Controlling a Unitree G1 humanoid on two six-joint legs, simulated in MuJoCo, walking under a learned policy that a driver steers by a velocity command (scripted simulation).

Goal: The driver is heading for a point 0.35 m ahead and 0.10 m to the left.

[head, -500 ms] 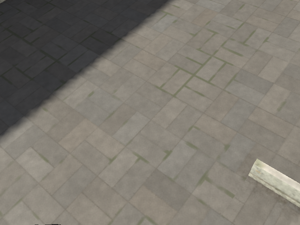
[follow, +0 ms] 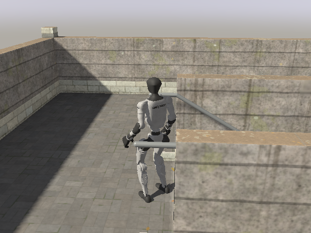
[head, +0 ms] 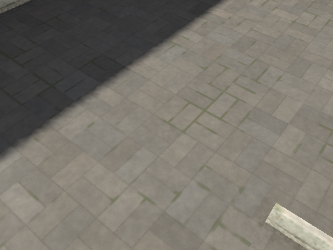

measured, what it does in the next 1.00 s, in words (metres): walks ahead, turning left: left foot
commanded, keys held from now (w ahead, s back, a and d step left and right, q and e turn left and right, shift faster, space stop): q+shift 0.02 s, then w+q+shift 0.42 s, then shift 0.56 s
